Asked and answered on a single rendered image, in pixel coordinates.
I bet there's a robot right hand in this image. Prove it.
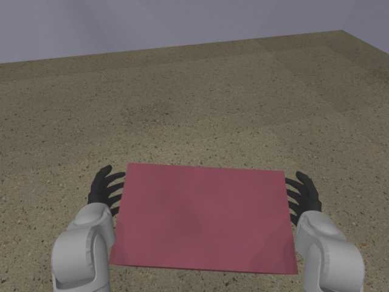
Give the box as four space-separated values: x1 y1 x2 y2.
285 171 322 227

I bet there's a robot left forearm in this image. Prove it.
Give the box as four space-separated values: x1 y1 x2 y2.
51 203 116 292

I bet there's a carton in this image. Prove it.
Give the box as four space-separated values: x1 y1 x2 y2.
108 163 298 274

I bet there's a robot right forearm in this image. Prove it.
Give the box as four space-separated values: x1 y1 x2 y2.
294 210 365 292

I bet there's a robot left hand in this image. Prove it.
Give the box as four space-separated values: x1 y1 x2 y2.
87 165 126 217

